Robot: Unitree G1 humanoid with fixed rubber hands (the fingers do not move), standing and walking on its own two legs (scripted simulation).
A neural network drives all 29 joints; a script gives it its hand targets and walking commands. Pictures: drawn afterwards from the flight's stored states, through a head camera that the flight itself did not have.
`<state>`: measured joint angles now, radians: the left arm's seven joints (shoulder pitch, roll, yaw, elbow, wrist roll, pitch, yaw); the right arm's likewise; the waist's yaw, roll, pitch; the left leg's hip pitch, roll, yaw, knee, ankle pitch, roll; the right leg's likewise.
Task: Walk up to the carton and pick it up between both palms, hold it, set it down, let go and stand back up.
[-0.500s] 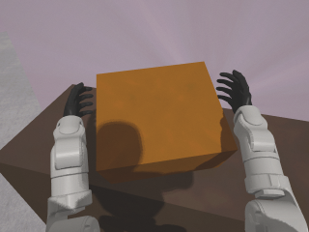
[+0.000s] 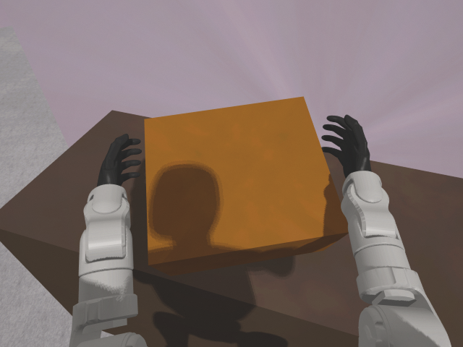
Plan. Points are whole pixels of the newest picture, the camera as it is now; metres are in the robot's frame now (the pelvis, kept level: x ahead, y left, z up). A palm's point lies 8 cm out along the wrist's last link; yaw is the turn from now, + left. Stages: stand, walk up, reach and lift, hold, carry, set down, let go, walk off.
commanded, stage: set down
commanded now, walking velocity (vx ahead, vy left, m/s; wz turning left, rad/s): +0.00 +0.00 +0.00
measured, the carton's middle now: (236, 186) +0.40 -0.01 +0.07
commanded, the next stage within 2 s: none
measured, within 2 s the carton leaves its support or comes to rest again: neither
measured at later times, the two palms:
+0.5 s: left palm (128, 192) +0.34 +0.18 +0.12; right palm (360, 166) +0.37 -0.22 +0.16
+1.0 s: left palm (141, 192) +0.35 +0.17 +0.10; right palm (363, 172) +0.38 -0.24 +0.13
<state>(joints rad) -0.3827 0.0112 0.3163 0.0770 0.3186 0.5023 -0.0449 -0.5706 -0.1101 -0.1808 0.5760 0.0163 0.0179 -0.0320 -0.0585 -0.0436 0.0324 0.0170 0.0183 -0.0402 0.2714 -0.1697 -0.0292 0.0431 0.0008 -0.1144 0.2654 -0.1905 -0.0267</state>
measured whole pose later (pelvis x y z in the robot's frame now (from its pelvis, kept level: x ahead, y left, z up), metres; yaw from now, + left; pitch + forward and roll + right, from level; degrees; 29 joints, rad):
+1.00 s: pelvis +0.00 -0.01 +0.00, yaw -3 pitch -1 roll +1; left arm -0.47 -0.05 0.35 0.43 0.26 0.29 0.10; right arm -0.72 -0.20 -0.32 1.00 -0.05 -0.13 0.13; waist 0.00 -0.03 -0.04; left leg -0.08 0.04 0.02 0.26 -0.15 -0.04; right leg -0.10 0.01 -0.08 0.31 -0.19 -0.04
